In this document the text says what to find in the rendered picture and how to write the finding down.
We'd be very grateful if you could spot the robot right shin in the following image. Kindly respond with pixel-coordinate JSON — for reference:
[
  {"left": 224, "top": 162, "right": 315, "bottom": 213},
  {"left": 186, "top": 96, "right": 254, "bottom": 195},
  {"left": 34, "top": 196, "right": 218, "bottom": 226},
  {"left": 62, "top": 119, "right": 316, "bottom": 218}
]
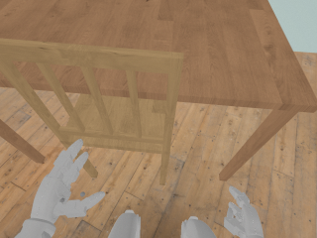
[{"left": 188, "top": 216, "right": 198, "bottom": 220}]

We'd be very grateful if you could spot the chair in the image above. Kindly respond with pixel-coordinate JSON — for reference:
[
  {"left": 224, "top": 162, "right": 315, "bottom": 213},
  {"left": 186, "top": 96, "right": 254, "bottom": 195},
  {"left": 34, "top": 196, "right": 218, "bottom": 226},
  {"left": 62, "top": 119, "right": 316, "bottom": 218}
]
[{"left": 0, "top": 38, "right": 184, "bottom": 185}]

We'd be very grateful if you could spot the right robot hand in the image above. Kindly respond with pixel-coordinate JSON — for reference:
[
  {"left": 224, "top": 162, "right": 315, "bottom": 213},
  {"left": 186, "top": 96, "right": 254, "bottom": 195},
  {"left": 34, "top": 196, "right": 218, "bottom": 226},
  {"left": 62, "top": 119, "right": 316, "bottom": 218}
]
[{"left": 224, "top": 186, "right": 264, "bottom": 238}]

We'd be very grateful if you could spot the left robot hand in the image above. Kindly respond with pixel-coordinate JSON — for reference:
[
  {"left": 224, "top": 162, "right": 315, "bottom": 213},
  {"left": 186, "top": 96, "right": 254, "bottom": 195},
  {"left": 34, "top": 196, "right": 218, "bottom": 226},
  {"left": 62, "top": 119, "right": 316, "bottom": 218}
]
[{"left": 30, "top": 139, "right": 105, "bottom": 224}]

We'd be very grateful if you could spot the robot left forearm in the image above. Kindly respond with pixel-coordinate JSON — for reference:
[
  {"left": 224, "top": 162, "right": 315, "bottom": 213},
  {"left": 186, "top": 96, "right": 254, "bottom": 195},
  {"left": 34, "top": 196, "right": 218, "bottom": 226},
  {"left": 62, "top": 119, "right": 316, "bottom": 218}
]
[{"left": 15, "top": 218, "right": 56, "bottom": 238}]

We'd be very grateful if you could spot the table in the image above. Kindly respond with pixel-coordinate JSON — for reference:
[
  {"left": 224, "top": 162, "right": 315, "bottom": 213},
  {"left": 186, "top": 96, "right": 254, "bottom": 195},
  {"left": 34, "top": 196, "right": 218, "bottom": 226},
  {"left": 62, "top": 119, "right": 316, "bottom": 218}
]
[{"left": 0, "top": 0, "right": 317, "bottom": 181}]

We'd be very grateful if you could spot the right robot thigh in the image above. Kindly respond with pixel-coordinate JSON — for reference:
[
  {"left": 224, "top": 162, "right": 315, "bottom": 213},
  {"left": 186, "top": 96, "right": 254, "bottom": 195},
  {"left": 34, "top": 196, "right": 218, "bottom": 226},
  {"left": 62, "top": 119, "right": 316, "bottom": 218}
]
[{"left": 180, "top": 219, "right": 217, "bottom": 238}]

